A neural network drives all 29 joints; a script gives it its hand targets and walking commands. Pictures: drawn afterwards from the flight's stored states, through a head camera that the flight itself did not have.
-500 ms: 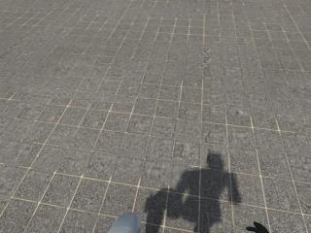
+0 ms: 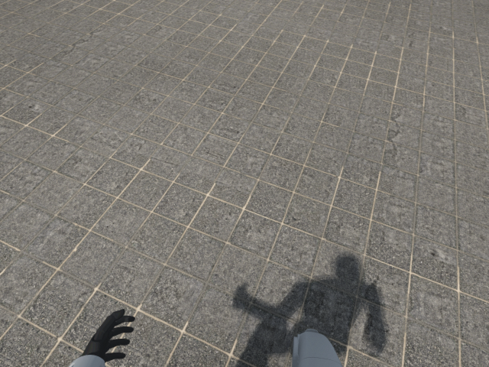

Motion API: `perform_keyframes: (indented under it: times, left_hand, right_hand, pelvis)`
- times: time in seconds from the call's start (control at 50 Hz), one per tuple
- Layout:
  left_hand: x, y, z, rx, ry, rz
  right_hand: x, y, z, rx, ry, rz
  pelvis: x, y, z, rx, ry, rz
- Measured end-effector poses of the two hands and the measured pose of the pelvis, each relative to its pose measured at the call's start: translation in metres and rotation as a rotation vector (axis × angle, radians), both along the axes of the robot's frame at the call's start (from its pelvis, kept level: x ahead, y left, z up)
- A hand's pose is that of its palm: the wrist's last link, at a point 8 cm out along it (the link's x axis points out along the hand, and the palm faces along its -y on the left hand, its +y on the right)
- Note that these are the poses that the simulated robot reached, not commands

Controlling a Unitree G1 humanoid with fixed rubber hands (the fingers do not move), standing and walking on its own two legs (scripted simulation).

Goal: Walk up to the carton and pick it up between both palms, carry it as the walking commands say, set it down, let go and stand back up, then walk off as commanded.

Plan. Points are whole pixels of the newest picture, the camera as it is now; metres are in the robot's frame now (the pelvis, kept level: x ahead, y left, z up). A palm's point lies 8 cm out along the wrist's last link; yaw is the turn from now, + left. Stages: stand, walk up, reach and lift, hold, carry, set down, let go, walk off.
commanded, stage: walk off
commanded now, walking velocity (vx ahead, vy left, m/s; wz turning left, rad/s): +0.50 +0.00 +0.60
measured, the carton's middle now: out of the picture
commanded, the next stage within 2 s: stand in 1.54 s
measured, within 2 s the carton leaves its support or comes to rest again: neither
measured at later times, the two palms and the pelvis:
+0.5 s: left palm (128, 285) +0.27 +0.22 -0.10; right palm (369, 211) +0.45 -0.29 -0.12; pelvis +0.28 -0.05 +0.00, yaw +19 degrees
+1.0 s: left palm (75, 212) +0.43 +0.38 -0.12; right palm (277, 136) +0.69 -0.09 -0.12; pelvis +0.49 +0.11 +0.00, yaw +36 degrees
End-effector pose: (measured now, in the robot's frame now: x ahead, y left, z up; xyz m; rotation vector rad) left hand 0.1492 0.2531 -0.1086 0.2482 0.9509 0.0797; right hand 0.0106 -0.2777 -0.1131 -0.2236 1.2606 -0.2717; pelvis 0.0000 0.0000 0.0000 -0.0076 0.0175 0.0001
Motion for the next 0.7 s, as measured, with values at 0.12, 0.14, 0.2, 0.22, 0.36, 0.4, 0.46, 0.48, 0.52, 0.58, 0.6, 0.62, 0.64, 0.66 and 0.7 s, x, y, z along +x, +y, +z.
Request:
perform_keyframes:
  times: [0.12,0.14,0.2,0.22,0.36,0.4,0.46,0.48,0.52,0.58,0.6,0.62,0.64,0.66,0.7]
  left_hand:
    - [0.100,-0.025,0.012,-0.041,-0.092,-0.014]
    - [0.116,-0.030,0.013,-0.049,-0.106,-0.015]
    - [0.166,-0.047,0.016,-0.067,-0.156,-0.018]
    - [0.183,-0.052,0.017,-0.071,-0.175,-0.018]
    - [0.225,-0.047,0.010,0.022,-0.182,0.112]
    - [0.198,-0.036,0.009,0.043,-0.095,0.202]
    - [0.149,-0.027,0.008,0.058,0.030,0.343]
    - [0.133,-0.027,0.008,0.058,0.069,0.387]
    - [0.103,-0.031,0.006,0.049,0.149,0.466]
    - [0.069,-0.042,0.003,0.022,0.265,0.566]
    - [0.062,-0.047,0.001,0.008,0.298,0.595]
    - [0.056,-0.051,0.000,-0.006,0.328,0.622]
    - [0.054,-0.055,-0.002,-0.021,0.353,0.647]
    - [0.053,-0.058,-0.005,-0.036,0.374,0.671]
    - [0.055,-0.059,-0.011,-0.064,0.410,0.716]
  right_hand:
    - [0.027,-0.009,0.009,-0.002,0.074,-0.012]
    - [0.035,-0.012,0.009,-0.001,0.084,-0.008]
    - [0.064,-0.021,0.005,0.001,0.113,0.004]
    - [0.076,-0.025,0.002,0.002,0.123,0.009]
    - [0.222,-0.056,-0.026,0.014,0.077,0.148]
    - [0.287,-0.052,-0.022,0.027,0.008,0.234]
    - [0.384,-0.033,-0.013,0.054,-0.088,0.367]
    - [0.414,-0.024,-0.009,0.063,-0.120,0.408]
    - [0.470,-0.001,-0.001,0.083,-0.182,0.483]
    - [0.543,0.045,0.010,0.126,-0.268,0.585]
    - [0.565,0.063,0.013,0.145,-0.294,0.617]
    - [0.585,0.082,0.016,0.165,-0.318,0.650]
    - [0.604,0.101,0.019,0.186,-0.339,0.683]
    - [0.621,0.122,0.020,0.205,-0.357,0.716]
    - [0.653,0.164,0.022,0.238,-0.384,0.784]
  pelvis:
    - [0.064,-0.014,0.003,-0.004,0.015,0.066]
    - [0.076,-0.017,0.003,-0.005,0.017,0.077]
    - [0.113,-0.028,-0.002,-0.004,0.023,0.112]
    - [0.126,-0.032,-0.004,-0.003,0.025,0.124]
    - [0.215,-0.058,-0.020,-0.002,0.013,0.238]
    - [0.236,-0.059,-0.013,0.001,0.006,0.268]
    - [0.265,-0.057,-0.004,0.003,0.001,0.310]
    - [0.275,-0.056,-0.002,0.003,0.000,0.323]
    - [0.293,-0.052,0.001,0.005,0.000,0.348]
    - [0.320,-0.043,0.003,0.007,0.002,0.384]
    - [0.328,-0.039,0.003,0.007,0.003,0.395]
    - [0.337,-0.035,0.002,0.007,0.004,0.407]
    - [0.346,-0.030,0.001,0.007,0.005,0.419]
    - [0.354,-0.024,0.000,0.006,0.005,0.431]
    - [0.372,-0.010,-0.004,0.003,0.007,0.457]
